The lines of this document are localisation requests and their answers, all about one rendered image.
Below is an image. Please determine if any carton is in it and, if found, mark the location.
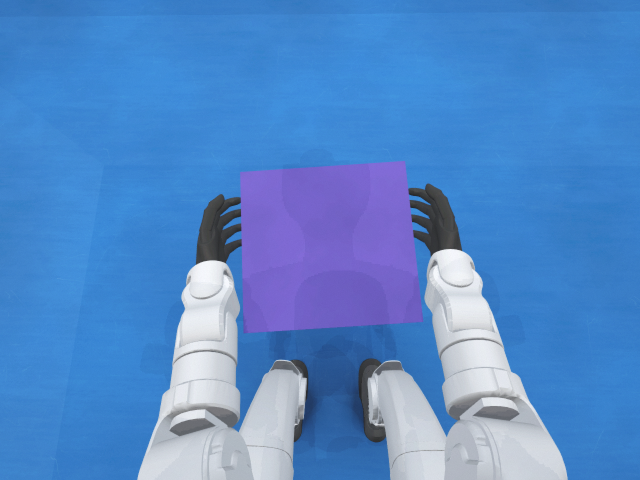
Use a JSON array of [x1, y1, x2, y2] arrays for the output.
[[240, 161, 423, 333]]

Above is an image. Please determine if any right robot upper arm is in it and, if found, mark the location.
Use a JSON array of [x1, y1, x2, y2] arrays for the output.
[[444, 416, 567, 480]]

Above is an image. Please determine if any left robot hand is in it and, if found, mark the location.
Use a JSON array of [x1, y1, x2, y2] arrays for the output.
[[196, 194, 242, 265]]

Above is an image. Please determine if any robot left thigh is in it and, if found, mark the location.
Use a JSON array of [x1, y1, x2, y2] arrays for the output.
[[239, 369, 307, 480]]

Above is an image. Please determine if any right robot hand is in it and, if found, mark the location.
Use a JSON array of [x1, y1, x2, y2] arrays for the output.
[[408, 183, 462, 256]]

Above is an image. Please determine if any robot right forearm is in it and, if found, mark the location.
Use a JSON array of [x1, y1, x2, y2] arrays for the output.
[[424, 249, 568, 480]]

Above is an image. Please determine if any left robot upper arm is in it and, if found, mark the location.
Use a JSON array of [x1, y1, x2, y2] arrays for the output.
[[139, 425, 254, 480]]

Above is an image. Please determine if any robot left forearm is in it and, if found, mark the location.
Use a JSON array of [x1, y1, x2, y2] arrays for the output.
[[137, 260, 240, 480]]

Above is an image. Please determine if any robot left foot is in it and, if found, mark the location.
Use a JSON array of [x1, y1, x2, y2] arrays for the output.
[[291, 360, 308, 442]]

